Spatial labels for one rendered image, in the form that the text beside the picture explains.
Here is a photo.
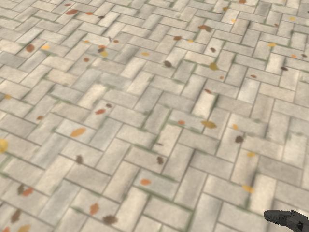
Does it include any robot right hand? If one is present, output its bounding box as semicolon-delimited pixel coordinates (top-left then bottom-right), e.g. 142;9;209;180
264;210;309;232

